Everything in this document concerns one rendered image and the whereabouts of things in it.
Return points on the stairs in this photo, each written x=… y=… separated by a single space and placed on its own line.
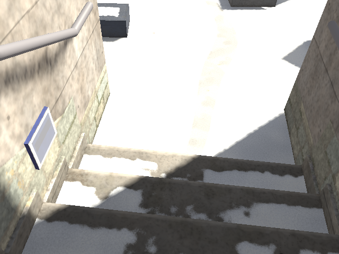
x=136 y=201

